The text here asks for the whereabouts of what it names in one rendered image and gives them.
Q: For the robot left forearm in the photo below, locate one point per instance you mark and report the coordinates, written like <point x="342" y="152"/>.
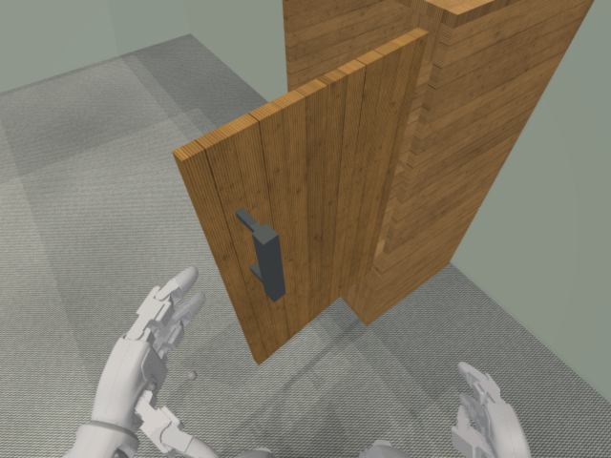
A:
<point x="102" y="440"/>

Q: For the robot right hand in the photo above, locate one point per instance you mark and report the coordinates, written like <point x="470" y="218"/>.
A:
<point x="498" y="432"/>

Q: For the robot left hand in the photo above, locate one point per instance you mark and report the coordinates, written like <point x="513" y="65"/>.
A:
<point x="139" y="358"/>

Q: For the cupboard door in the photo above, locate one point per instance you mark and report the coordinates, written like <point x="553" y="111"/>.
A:
<point x="316" y="165"/>

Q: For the handle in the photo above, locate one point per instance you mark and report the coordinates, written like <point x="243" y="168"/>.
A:
<point x="267" y="245"/>

